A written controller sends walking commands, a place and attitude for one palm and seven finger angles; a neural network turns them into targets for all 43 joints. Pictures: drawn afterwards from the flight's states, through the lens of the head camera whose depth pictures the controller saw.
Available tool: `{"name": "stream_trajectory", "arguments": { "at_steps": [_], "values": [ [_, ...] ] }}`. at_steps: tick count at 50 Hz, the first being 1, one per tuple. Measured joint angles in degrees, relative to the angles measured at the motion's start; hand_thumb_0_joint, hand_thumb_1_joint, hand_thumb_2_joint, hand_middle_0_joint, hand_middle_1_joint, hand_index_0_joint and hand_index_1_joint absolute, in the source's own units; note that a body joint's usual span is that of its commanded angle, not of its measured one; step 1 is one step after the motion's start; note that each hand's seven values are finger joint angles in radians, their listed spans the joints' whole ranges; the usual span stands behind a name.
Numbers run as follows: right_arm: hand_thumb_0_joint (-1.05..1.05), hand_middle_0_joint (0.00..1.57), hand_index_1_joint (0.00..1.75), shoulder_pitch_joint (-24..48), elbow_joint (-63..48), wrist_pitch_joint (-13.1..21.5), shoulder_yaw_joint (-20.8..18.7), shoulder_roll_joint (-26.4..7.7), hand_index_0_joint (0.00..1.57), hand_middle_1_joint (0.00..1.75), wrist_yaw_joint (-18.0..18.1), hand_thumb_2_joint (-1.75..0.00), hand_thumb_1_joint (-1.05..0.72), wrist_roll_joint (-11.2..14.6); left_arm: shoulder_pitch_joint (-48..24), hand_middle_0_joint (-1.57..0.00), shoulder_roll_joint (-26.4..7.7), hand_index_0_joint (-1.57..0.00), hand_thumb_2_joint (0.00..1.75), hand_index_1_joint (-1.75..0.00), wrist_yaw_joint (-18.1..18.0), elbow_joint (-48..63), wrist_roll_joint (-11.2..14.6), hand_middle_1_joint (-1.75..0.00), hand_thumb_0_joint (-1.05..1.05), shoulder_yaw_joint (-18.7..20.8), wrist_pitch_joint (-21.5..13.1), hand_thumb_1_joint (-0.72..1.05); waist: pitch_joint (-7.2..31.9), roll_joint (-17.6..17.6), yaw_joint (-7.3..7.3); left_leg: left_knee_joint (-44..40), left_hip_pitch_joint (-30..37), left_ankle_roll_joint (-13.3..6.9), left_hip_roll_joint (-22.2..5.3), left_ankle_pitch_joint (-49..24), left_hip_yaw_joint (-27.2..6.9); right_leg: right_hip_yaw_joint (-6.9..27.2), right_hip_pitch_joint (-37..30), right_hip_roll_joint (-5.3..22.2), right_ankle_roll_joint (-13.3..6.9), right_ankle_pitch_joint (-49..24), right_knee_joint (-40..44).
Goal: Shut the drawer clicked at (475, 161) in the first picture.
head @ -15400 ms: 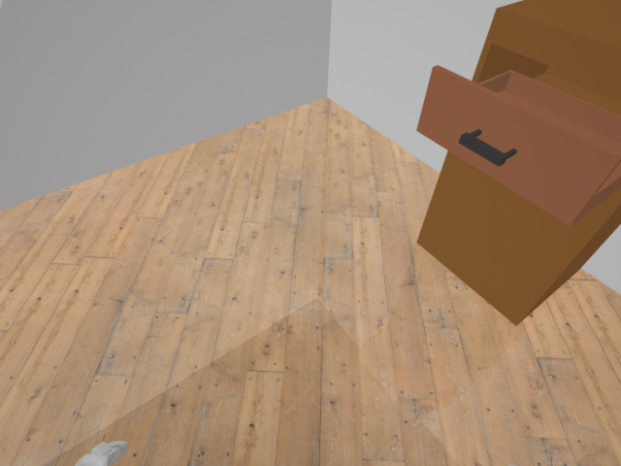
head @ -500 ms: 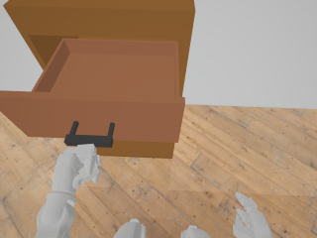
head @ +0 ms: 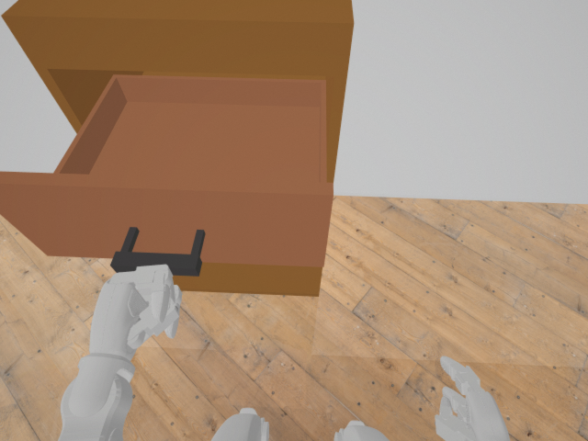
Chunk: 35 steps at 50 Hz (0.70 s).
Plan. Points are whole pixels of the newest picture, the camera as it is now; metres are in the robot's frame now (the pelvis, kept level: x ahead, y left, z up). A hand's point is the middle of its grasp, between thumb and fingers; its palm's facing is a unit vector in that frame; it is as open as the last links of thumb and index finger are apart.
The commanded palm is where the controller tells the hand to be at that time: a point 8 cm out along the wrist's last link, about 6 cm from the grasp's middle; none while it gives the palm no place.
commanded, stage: push the drawer shut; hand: left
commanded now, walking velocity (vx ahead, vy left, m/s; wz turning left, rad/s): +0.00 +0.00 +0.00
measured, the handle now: (161, 250) +0.35 +0.20 +0.05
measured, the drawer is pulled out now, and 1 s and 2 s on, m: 0.24 0.13 0.01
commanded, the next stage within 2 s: none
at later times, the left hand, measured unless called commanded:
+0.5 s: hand (180, 278) +0.31 +0.16 +0.05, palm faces -0.02 -1.00 -0.06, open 2.9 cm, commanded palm +0.30 +0.22 +0.05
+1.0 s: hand (189, 232) +0.38 +0.17 +0.05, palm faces -0.03 -1.00 -0.05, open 2.9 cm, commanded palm +0.37 +0.22 +0.05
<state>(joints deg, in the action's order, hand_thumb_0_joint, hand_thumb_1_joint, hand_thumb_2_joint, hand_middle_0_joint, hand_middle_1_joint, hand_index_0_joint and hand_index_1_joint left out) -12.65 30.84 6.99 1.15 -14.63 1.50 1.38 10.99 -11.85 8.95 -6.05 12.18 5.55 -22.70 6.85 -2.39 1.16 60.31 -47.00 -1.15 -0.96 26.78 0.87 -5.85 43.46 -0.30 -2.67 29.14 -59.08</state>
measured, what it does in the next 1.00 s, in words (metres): stands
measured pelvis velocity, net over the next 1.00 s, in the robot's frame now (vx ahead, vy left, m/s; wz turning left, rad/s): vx -0.01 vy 0.01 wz -0.01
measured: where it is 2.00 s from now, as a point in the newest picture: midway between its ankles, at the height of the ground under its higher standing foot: outside the picture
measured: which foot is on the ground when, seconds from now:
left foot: down 0.00-1.00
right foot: down 0.00-1.00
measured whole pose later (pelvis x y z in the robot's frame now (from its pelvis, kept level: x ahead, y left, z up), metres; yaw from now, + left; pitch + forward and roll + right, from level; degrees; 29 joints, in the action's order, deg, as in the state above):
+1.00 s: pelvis -0.01 +0.01 +0.00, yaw -1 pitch +15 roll -2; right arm -16.3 36.1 3.5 1.5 -15.2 1.8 1.6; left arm -22.1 -15.7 9.5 -38.7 10.1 11.0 -23.9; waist 6.0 -1.9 4.0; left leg 59.4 -50.0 -1.8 -1.0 24.9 1.5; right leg -5.2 46.6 -0.3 -2.1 26.9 -58.1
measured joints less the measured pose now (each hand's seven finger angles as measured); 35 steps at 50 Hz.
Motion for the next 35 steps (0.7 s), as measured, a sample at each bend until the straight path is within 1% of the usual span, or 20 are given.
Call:
{"name": "stream_trajectory", "arguments": {
  "at_steps": [4, 10, 17, 26, 35],
  "values": [
    [0.01, 0.21, 0.30, 0.00, 0.30, -0.10, 0.08, -0.13, 0.20, 0.29, 0.18, -0.90, -0.90, 0.07, -1.65, -1.40, -0.19, -1.40, 0.91, -1.60, 0.62, -1.71, 0.15, -1.60, 0.01, 0.21, 0.41, 0.90, 0.19, -0.18, 0.09, -0.15, -0.04, 0.18, 0.00, -0.04, -0.07, -0.06, 0.11, -0.01, -0.15, 0.10, -0.03],
    [0.01, 0.21, 0.30, -0.13, 1.18, -0.29, -0.02, -0.28, 0.20, 0.29, 0.49, -0.90, -0.91, 0.16, -4.09, -1.40, -0.43, -1.40, 0.92, -1.60, 1.26, -4.47, 0.45, -1.60, -0.02, 0.95, 0.24, 0.87, -0.07, -0.12, -0.19, -0.26, -0.14, 0.45, 0.02, -0.24, -0.25, -0.23, 0.27, 0.00, -0.41, 0.13, -0.18],
    [0.01, 0.21, 0.30, 0.46, 2.85, -0.19, 0.13, -0.48, 0.20, 0.29, 0.98, -0.90, -0.91, 0.28, -9.34, -1.40, -1.03, -1.40, 0.94, -1.60, 1.46, -9.03, 0.52, -1.60, -0.05, 1.73, -0.47, 0.84, -0.69, -0.02, -0.23, 0.29, -1.23, 0.68, 0.01, -0.65, -0.68, -0.67, 1.25, 0.00, -0.71, -0.06, -0.81],
    [0.01, 0.21, 0.30, 0.14, 3.92, -0.51, 0.36, -0.45, 0.20, 0.29, 1.32, -0.90, -0.91, 0.64, -15.96, -1.40, -2.39, -1.40, 0.93, -1.60, 2.11, -15.72, 0.58, -1.60, -0.03, 3.13, 0.22, 0.82, -0.74, -0.02, 0.70, -0.31, -1.13, 0.73, -0.26, -1.39, -0.61, -0.58, 1.21, -0.29, -0.76, -0.97, -0.08],
    [0.01, 0.21, 0.30, -1.17, 4.50, -1.23, 0.45, -0.85, 0.20, 0.29, 1.32, -0.90, -0.91, 0.71, -23.08, -1.40, -3.26, -1.40, 0.91, -1.60, 2.06, -23.25, 0.01, -1.60, -0.03, 4.30, -0.83, 0.79, -1.14, 0.25, 1.55, -0.75, -1.49, 0.33, -0.24, -1.92, -0.20, -0.17, 1.65, -0.26, -0.39, -1.74, 0.47]
  ]
}}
